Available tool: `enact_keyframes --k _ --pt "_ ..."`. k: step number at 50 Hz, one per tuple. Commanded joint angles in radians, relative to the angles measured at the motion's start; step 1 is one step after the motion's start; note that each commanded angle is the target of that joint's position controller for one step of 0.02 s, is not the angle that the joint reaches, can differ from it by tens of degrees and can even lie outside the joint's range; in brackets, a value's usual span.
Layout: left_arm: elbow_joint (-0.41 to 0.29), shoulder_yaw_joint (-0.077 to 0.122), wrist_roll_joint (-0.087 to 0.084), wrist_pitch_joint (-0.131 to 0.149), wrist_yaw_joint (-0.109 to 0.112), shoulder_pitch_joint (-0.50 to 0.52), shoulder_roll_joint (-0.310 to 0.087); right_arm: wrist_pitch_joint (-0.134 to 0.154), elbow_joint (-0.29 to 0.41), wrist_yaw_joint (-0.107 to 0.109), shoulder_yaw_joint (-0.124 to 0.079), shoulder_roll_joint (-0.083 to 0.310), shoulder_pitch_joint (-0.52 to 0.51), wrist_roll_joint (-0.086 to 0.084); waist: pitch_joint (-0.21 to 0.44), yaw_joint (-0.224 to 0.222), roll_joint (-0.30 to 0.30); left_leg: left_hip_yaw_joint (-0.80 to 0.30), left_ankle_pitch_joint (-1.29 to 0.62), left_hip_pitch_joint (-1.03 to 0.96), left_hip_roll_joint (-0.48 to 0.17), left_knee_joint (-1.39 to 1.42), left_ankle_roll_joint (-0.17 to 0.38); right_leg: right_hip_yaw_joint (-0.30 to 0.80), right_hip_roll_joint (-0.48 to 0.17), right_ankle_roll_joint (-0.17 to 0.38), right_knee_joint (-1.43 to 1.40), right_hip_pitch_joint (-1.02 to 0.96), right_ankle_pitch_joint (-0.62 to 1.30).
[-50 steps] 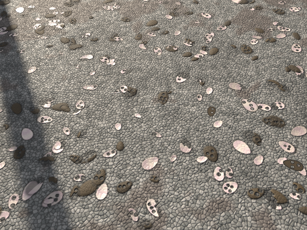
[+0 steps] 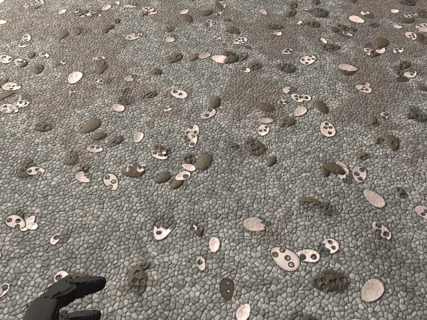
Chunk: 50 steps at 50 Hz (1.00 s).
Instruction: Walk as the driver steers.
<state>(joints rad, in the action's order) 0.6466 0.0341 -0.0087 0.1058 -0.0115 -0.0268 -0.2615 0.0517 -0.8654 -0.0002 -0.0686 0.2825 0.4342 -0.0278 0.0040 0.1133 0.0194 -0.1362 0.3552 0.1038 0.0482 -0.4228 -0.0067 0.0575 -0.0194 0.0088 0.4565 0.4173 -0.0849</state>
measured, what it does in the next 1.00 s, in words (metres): walks ahead, turning left: left foot, then right foot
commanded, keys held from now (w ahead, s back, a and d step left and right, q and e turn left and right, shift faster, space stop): w+q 0.76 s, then w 0.24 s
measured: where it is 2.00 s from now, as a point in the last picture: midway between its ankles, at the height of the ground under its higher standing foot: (76, 200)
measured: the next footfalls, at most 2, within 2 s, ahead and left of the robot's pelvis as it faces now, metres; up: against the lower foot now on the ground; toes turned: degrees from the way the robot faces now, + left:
left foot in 0.50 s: +0.38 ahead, +0.18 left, +0.00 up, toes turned +21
right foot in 1.00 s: +0.72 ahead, +0.12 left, +0.00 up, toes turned +32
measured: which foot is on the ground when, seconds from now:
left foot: down 0.00-0.00, up 0.02-0.48, down 0.50-1.00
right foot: down 0.00-0.52, up 0.54-0.98, down 1.00-1.00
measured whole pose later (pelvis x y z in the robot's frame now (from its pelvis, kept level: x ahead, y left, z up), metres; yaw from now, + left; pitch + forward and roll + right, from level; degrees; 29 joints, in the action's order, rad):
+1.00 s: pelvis +0.52 +0.14 -0.01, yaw +31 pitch +2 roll +1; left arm 0.69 0.04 0.00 0.12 -0.03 -0.06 -0.28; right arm 0.04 -0.75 0.01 -0.07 0.30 0.39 -0.02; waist 0.00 0.08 0.02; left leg -0.17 0.45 0.03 0.09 -0.46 0.05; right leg 0.02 0.00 0.02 0.47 0.46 -0.03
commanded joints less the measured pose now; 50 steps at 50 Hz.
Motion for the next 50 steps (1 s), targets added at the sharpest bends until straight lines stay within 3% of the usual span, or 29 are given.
enact_keyframes --k 1,2,3,4,5,6,7,11,14,18,21,23,24,25,26,27,28,29,30,31,32,35,38,41,45,48,49,50 --pt "0.011 0.089 0.016 0.003 0.026 -0.368 -0.244 0.020 0.114 0.006 0.012 0.016 -0.086 0.034 0.221 -0.238 0.105 -0.011 0.105 0.407 -0.037 -0.437 0.049 0.262 -0.289 0.106 -0.019 -0.638 -0.045" --pt "0.039 0.099 0.022 -0.011 0.015 -0.399 -0.287 0.033 0.153 0.007 0.012 0.029 0.001 -0.007 0.260 -0.186 0.369 0.043 0.269 0.665 -0.007 -0.675 0.037 0.666 -0.444 0.237 -0.145 -0.719 -0.331" --pt "0.026 0.078 0.011 -0.008 0.009 -0.349 -0.197 0.030 0.128 0.012 -0.011 0.124 -0.030 -0.018 0.146 -0.197 0.201 -0.003 0.190 0.725 -0.072 -0.789 0.031 0.626 -0.393 0.221 -0.185 -0.630 -0.460" --pt "0.023 0.062 0.007 -0.006 0.008 -0.306 -0.143 0.024 0.136 0.009 -0.021 0.144 -0.096 -0.014 0.061 -0.196 0.141 0.008 0.099 0.740 -0.094 -0.805 0.032 0.467 -0.344 0.184 -0.189 -0.545 -0.394" --pt "0.021 0.050 0.013 -0.004 0.005 -0.249 -0.115 0.015 0.129 0.008 -0.021 0.125 -0.106 -0.008 0.028 -0.166 0.089 0.016 0.027 0.697 -0.123 -0.792 0.023 0.359 -0.298 0.166 -0.211 -0.462 -0.274" --pt "0.027 0.043 0.017 -0.003 0.002 -0.210 -0.086 0.007 0.135 0.007 -0.024 0.114 -0.131 0.003 -0.011 -0.151 0.076 0.017 -0.019 0.677 -0.142 -0.753 0.021 0.267 -0.256 0.153 -0.237 -0.401 -0.173" --pt "0.033 0.046 0.022 0.000 0.004 -0.189 -0.098 -0.001 0.148 0.001 -0.023 0.094 -0.127 -0.001 -0.020 -0.125 0.120 0.021 -0.054 0.639 -0.163 -0.735 0.014 0.208 -0.254 0.156 -0.258 -0.350 -0.105" --pt "0.066 0.063 0.019 0.012 0.012 -0.200 -0.120 -0.017 0.190 -0.012 -0.014 0.057 -0.194 0.004 -0.028 -0.122 0.053 0.034 -0.161 0.654 -0.174 -0.637 -0.014 0.049 -0.250 0.180 -0.303 -0.336 0.103" --pt "0.085 0.073 0.016 0.006 0.019 -0.211 -0.150 -0.015 0.219 -0.028 -0.002 0.037 -0.264 0.005 -0.036 -0.140 0.039 0.066 -0.305 0.619 -0.169 -0.459 -0.011 -0.065 -0.234 0.166 -0.312 -0.341 0.146" --pt "0.115 0.084 0.001 -0.007 0.024 -0.258 -0.188 -0.013 0.271 -0.051 0.006 0.036 -0.390 0.006 -0.074 -0.180 0.027 0.129 -0.368 0.575 -0.147 -0.289 0.020 -0.155 -0.248 0.141 -0.306 -0.383 0.154" --pt "0.134 0.094 -0.014 -0.025 0.024 -0.280 -0.216 -0.015 0.308 -0.064 -0.001 0.059 -0.431 0.005 -0.080 -0.173 0.038 0.172 -0.275 0.548 -0.117 -0.225 0.065 -0.200 -0.272 0.114 -0.237 -0.468 0.309" --pt "0.134 0.103 -0.021 -0.039 0.030 -0.278 -0.251 -0.022 0.309 -0.064 -0.023 0.099 -0.367 0.009 -0.014 -0.120 0.074 0.234 -0.170 0.406 -0.044 -0.216 0.109 -0.239 -0.266 0.092 -0.076 -0.495 0.658" --pt "0.132 0.103 -0.024 -0.047 0.033 -0.268 -0.256 -0.025 0.280 -0.060 -0.047 0.137 -0.239 0.007 0.056 -0.043 0.066 0.258 -0.187 0.233 0.003 -0.170 0.140 -0.268 -0.242 0.071 0.100 -0.463 0.754" --pt "0.126 0.091 -0.017 -0.047 0.038 -0.281 -0.232 -0.033 0.235 -0.044 -0.081 0.201 -0.070 0.004 0.144 0.037 0.033 0.212 -0.233 -0.051 0.015 -0.138 0.179 -0.285 -0.205 0.033 0.342 -0.305 0.646" --pt "0.078 0.050 0.033 -0.032 0.029 -0.365 -0.107 -0.036 0.225 -0.024 -0.106 0.323 -0.022 -0.002 0.233 -0.028 -0.234 -0.243 -0.222 -0.427 -0.252 -0.131 0.320 -0.270 -0.082 -0.031 0.727 0.128 -0.161" --pt "0.049 0.032 0.019 0.007 0.016 -0.339 -0.104 -0.020 0.265 -0.030 -0.090 0.313 -0.014 0.001 0.416 -0.023 -0.233 -0.715 -0.002 -0.550 -0.394 0.066 0.450 -0.026 0.049 -0.042 0.924 0.322 -0.542" --pt "0.024 0.055 -0.027 0.027 0.006 -0.206 -0.189 -0.007 0.253 -0.038 -0.067 0.237 -0.026 0.010 0.307 0.021 -0.116 -0.604 0.010 -0.484 -0.368 0.124 0.379 0.040 -0.006 -0.022 0.947 0.423 -0.454" --pt "0.008 0.049 -0.032 0.038 0.006 -0.169 -0.180 0.002 0.246 -0.038 -0.057 0.208 -0.070 0.010 0.180 -0.008 -0.094 -0.473 -0.043 -0.339 -0.331 0.129 0.344 0.024 -0.042 -0.005 0.878 0.435 -0.364" --pt "0.023 0.049 -0.007 0.039 0.016 -0.174 -0.173 0.004 0.255 -0.035 -0.046 0.176 -0.141 0.009 0.105 -0.058 -0.033 -0.366 -0.142 -0.182 -0.287 0.131 0.312 0.023 -0.081 -0.008 0.794 0.374 -0.298" --pt "0.032 0.056 0.012 0.029 0.022 -0.194 -0.180 0.004 0.270 -0.032 -0.036 0.147 -0.195 0.019 0.066 -0.101 -0.042 -0.290 -0.242 -0.058 -0.253 0.150 0.297 0.027 -0.106 -0.014 0.729 0.295 -0.251" --pt "0.031 0.059 0.015 0.016 0.021 -0.213 -0.181 0.005 0.283 -0.028 -0.034 0.146 -0.221 0.030 0.058 -0.128 -0.081 -0.269 -0.307 0.026 -0.238 0.170 0.304 0.030 -0.113 -0.024 0.705 0.234 -0.230" --pt "0.029 0.052 0.027 -0.008 0.023 -0.200 -0.144 0.013 0.268 -0.013 -0.038 0.155 -0.214 0.023 0.040 -0.140 -0.065 -0.174 -0.425 0.130 -0.198 0.196 0.305 0.003 -0.098 -0.064 0.585 0.196 -0.159" --pt "-0.002 0.037 0.029 -0.009 0.020 -0.082 -0.108 0.010 0.242 0.004 -0.043 0.171 -0.165 0.014 0.012 -0.100 -0.070 -0.122 -0.409 0.148 -0.156 0.190 0.266 0.001 -0.067 -0.083 0.368 0.201 0.036" --pt "-0.014 0.023 0.015 0.002 0.001 0.011 -0.086 0.007 0.215 0.010 -0.038 0.163 -0.121 0.010 0.001 -0.051 -0.098 -0.095 -0.312 0.151 -0.144 0.188 0.230 -0.017 -0.029 -0.076 0.169 0.122 0.203" --pt "-0.038 0.030 0.005 0.018 -0.021 0.077 -0.118 0.003 0.171 0.010 -0.035 0.160 -0.051 0.008 -0.027 -0.024 -0.107 -0.169 -0.283 0.031 -0.208 0.124 0.222 -0.002 -0.018 -0.036 0.064 0.127 0.170" --pt "-0.035 0.042 0.005 0.025 -0.024 0.023 -0.143 -0.008 0.158 0.010 -0.039 0.168 -0.053 0.012 -0.026 -0.062 -0.144 -0.212 -0.412 -0.046 -0.240 0.053 0.199 -0.025 -0.001 0.013 0.022 0.065 0.033" --pt "-0.012 0.055 0.009 0.028 -0.019 -0.060 -0.161 -0.010 0.162 0.010 -0.034 0.156 -0.068 0.011 0.013 -0.109 -0.139 -0.188 -0.549 -0.048 -0.204 -0.030 0.179 -0.051 0.019 0.042 -0.018 -0.051 0.036" --pt "0.009 0.070 0.021 0.032 -0.013 -0.188 -0.199 -0.010 0.173 0.008 -0.020 0.123 -0.076 0.018 0.130 -0.170 -0.109 -0.140 -0.579 0.013 -0.150 -0.215 0.148 0.007 -0.052 0.095 0.018 -0.271 0.079"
